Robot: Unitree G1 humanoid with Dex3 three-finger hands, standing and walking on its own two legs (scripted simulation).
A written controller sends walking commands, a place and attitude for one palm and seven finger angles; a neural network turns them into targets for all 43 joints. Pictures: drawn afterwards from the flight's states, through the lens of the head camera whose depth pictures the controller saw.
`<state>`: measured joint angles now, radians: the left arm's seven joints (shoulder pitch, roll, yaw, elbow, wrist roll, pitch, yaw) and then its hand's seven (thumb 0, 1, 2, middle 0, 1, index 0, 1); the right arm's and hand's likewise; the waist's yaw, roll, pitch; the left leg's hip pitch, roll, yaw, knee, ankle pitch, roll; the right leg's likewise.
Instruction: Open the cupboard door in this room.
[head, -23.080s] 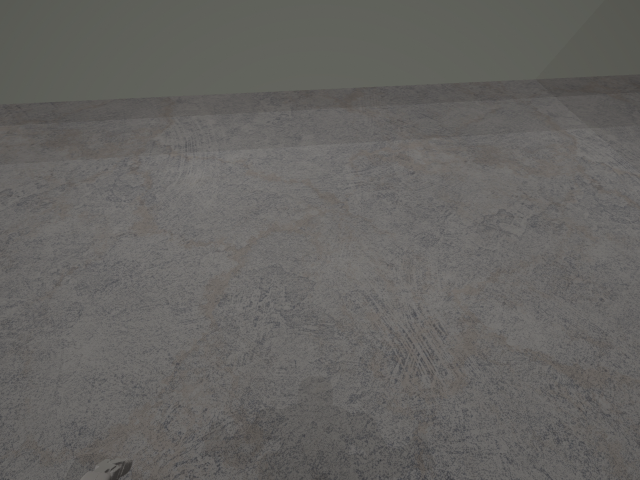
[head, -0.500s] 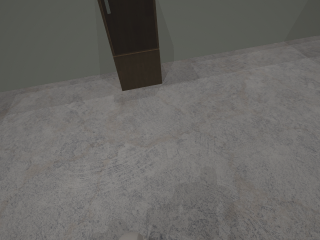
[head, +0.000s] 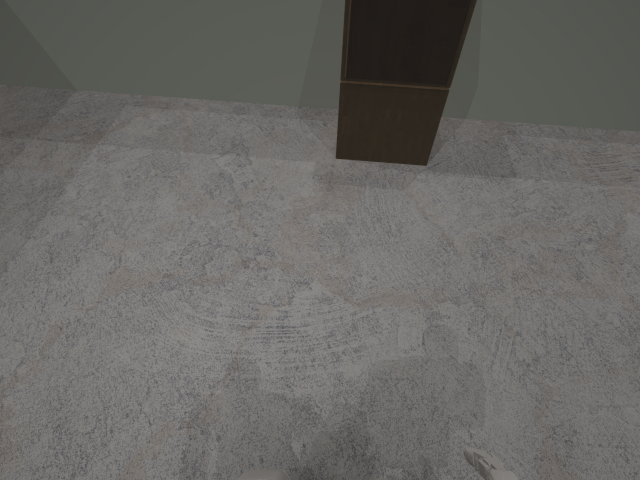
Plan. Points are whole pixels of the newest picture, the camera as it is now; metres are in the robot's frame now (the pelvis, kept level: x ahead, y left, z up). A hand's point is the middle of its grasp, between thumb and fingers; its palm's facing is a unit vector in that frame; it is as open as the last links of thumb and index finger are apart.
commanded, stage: turn or walk to find it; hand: left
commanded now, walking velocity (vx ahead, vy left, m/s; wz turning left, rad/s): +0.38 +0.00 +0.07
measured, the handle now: out of the picture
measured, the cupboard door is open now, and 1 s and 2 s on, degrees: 0 0 0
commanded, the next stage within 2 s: stand and wait in 0.34 s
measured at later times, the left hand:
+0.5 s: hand (280, 327) +0.36 +0.12 -0.15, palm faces -0.04 -0.97 -0.22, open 7.4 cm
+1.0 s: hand (269, 379) +0.28 +0.12 -0.17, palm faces +0.10 -0.99 -0.13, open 7.3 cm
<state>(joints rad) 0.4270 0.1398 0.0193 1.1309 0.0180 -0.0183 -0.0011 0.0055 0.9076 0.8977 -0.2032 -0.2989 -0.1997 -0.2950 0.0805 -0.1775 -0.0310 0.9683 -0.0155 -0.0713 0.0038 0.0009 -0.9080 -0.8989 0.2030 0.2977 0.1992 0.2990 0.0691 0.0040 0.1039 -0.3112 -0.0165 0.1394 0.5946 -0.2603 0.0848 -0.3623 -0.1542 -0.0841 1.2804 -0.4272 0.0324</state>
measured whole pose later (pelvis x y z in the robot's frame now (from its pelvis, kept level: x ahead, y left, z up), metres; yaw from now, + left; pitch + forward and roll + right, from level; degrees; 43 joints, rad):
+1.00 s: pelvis +0.30 -0.03 +0.02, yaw +2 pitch -2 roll +0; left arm 0.29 0.14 0.00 1.14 0.01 0.00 0.02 0.00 0.91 0.90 -0.20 -0.30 -0.20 -0.29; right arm 0.19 -0.16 -0.02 1.09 -0.01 -0.02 -0.03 0.00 -0.94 -0.90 0.20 0.30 0.20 0.30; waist 0.04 -0.03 0.01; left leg -0.19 0.03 0.09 0.43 -0.21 0.01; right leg -0.16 -0.06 -0.14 0.43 -0.23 0.02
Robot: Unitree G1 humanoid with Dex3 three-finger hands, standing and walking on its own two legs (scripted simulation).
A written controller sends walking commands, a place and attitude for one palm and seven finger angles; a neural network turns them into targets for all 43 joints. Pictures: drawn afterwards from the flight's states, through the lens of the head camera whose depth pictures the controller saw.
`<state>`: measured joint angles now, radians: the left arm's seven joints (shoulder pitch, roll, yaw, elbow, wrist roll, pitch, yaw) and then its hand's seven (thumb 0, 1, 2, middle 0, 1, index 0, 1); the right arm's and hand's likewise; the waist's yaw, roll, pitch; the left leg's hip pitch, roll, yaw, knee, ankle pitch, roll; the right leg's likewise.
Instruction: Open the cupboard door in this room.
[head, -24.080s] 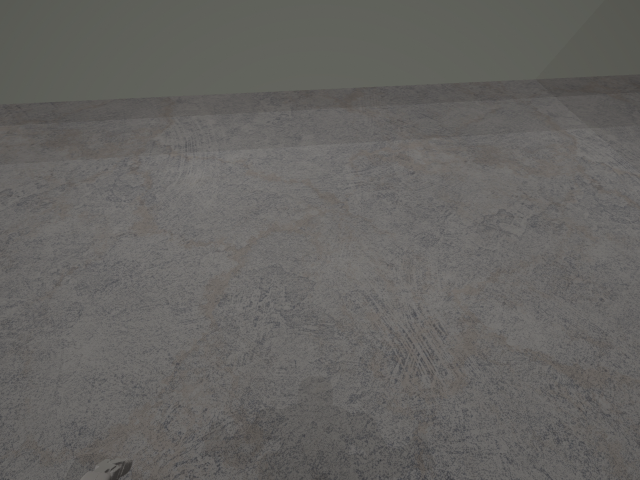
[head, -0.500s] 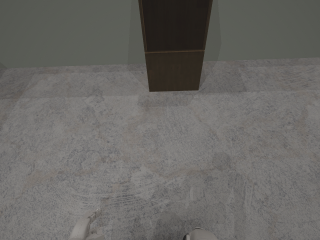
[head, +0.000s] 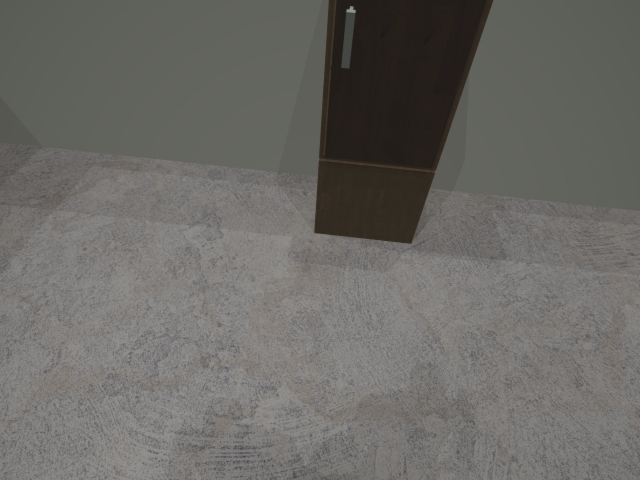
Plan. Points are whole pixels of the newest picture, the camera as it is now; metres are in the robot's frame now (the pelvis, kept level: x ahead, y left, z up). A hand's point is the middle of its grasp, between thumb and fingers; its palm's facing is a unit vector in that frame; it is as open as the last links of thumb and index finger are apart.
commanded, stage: stand and wait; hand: left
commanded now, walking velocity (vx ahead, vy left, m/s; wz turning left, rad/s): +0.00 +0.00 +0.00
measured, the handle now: (348, 37) +1.20 +0.04 +0.08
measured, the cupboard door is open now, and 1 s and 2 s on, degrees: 0 0 0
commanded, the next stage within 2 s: turn or walk to find it in 0.44 s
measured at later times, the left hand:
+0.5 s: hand out of the picture +0.03 +0.18 -0.18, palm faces +0.01 -0.98 -0.19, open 7.4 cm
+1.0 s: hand out of the picture +0.03 +0.12 -0.18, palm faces +0.05 -0.99 -0.15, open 7.4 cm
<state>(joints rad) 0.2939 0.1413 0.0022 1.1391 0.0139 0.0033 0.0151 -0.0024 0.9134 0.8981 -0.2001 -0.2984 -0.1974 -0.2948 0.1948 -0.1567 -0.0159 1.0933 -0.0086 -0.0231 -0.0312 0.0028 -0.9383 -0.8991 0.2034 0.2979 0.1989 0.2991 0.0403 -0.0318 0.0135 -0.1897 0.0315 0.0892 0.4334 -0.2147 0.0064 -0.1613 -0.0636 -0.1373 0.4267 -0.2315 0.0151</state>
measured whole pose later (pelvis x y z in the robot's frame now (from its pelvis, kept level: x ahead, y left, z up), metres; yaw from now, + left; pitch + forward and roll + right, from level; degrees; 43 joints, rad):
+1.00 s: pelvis +0.06 -0.02 +0.00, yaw +0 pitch -1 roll +1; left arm 0.33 0.09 -0.01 1.15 0.01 -0.02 0.04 0.00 0.91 0.90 -0.20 -0.30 -0.20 -0.30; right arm 0.28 -0.12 -0.01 1.17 -0.01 -0.02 -0.05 0.01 -0.92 -0.90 0.20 0.30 0.20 0.30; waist 0.01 0.00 0.03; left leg -0.12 0.05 0.08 0.44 -0.30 -0.03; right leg -0.10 -0.05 -0.15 0.45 -0.34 0.00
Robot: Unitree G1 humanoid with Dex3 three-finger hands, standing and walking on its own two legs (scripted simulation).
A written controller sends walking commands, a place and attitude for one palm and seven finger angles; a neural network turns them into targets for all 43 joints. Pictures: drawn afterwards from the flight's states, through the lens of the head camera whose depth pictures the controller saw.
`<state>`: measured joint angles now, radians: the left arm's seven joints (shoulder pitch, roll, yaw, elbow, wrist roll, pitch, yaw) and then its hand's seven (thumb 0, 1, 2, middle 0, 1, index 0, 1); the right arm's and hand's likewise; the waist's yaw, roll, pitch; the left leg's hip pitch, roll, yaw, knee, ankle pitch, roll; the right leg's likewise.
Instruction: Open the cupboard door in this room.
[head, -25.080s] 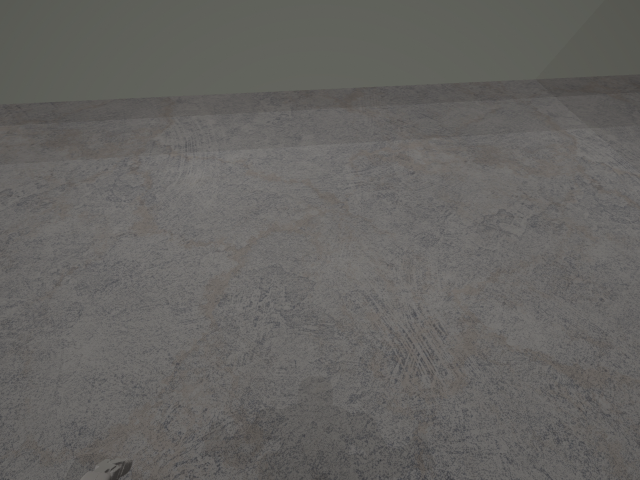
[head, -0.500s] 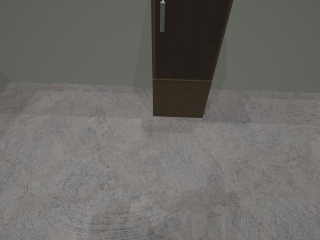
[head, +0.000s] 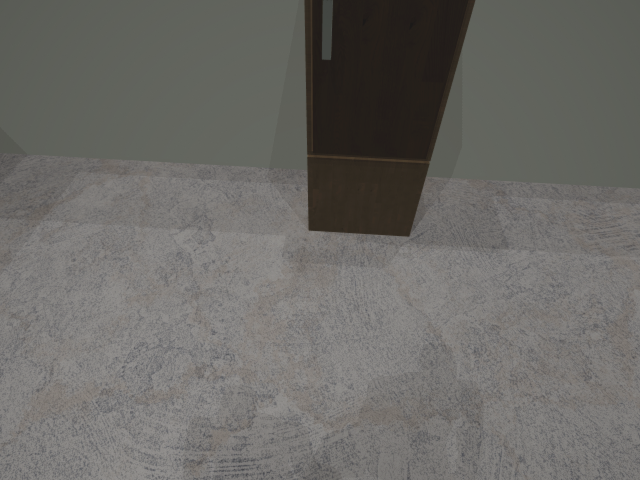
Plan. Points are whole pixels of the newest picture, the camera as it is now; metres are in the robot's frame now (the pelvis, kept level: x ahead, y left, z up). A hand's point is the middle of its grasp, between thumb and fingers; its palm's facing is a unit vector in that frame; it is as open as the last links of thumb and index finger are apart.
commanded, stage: look at it before walking up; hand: left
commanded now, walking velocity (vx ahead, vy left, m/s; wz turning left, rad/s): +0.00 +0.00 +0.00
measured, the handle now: (327, 26) +1.14 +0.05 +0.08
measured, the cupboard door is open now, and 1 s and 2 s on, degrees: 0 0 0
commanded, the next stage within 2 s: walk to a spot facing it in 0.06 s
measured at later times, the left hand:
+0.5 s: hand out of the picture -0.04 +0.21 -0.19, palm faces -0.03 -0.99 -0.15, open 7.4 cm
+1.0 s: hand (304, 343) +0.37 +0.05 -0.18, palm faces -0.44 -0.88 -0.18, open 7.4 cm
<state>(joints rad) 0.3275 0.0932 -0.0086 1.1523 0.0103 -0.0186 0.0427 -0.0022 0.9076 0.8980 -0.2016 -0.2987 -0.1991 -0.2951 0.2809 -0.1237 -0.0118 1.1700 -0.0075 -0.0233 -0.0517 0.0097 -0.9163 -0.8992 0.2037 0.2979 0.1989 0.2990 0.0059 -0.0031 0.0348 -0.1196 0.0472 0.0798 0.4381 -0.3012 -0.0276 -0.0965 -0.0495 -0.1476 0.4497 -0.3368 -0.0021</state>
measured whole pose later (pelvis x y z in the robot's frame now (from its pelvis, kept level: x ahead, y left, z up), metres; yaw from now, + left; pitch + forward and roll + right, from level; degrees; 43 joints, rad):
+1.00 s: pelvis +0.16 -0.04 -0.03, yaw -25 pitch +0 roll +1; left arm 0.06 0.19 0.06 0.88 0.03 -0.03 -0.05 0.00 0.91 0.90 -0.20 -0.30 -0.20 -0.29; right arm 0.46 -0.10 -0.05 1.10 -0.01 -0.04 -0.01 0.01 -0.90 -0.90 0.21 0.30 0.20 0.30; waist -0.03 -0.01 0.11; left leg 0.01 0.17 0.37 0.76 -0.51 -0.07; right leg -0.48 -0.01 -0.18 0.65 -0.17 -0.10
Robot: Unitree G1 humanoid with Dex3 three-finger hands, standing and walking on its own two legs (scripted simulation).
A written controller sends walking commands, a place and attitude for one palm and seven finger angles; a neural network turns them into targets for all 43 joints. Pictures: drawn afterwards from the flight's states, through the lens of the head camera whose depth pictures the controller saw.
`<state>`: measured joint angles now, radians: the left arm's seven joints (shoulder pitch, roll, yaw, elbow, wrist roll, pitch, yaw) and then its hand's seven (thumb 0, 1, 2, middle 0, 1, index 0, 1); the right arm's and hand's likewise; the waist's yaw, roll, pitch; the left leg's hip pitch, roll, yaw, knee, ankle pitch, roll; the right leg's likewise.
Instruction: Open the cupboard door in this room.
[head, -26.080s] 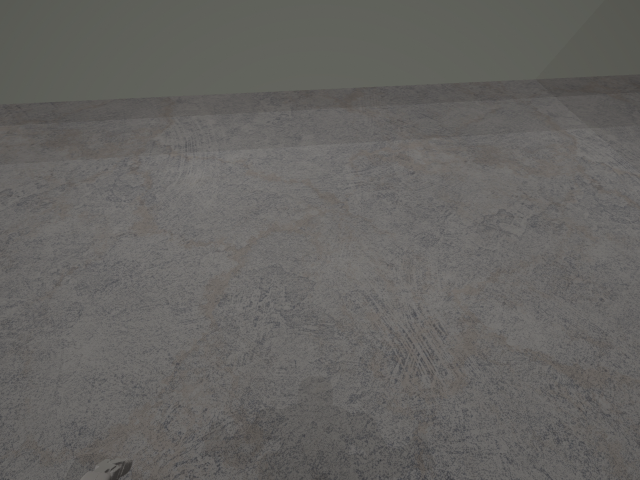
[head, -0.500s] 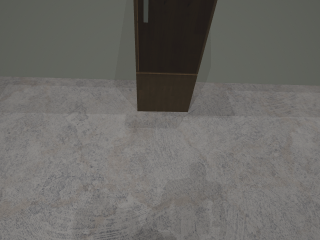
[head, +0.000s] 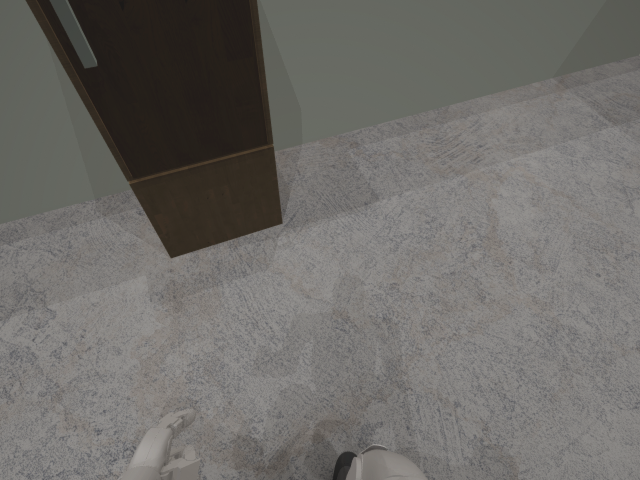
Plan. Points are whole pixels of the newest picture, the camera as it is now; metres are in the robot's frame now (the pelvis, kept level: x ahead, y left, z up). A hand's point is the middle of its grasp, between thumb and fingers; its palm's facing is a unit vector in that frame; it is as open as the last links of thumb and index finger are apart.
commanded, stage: turn to face it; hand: left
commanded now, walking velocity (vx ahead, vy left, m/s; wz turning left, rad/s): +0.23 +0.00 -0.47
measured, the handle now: (71, 22) +0.85 +0.50 +0.11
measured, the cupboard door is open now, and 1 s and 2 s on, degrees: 0 0 0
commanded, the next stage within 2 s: take the last steps up to it in 1.06 s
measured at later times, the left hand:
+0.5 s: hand (187, 475) +0.14 +0.19 -0.15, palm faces +0.14 -0.97 -0.19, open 7.3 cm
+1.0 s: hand (161, 423) +0.20 +0.23 -0.12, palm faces +0.27 -0.92 -0.27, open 7.4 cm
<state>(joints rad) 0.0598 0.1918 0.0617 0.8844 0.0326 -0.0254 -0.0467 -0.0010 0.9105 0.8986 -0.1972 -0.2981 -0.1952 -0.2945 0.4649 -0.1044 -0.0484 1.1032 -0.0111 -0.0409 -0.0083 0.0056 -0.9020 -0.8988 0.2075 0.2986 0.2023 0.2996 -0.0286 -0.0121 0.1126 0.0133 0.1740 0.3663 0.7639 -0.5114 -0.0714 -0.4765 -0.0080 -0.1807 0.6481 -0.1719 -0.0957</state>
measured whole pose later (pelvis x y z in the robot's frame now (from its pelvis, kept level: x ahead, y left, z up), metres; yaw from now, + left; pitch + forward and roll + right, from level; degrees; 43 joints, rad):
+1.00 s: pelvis +0.14 +0.00 +0.03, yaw +15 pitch -1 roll +0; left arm 0.10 0.22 0.05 0.97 0.01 0.03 0.02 0.00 0.91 0.90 -0.20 -0.30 -0.20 -0.29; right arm 0.22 -0.19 -0.06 1.01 -0.02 0.03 -0.01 0.00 -0.91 -0.90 0.21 0.30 0.20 0.30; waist -0.03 0.02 0.07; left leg -0.25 -0.01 -0.03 0.49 -0.22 0.00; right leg -0.34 -0.06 -0.04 0.74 -0.41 0.08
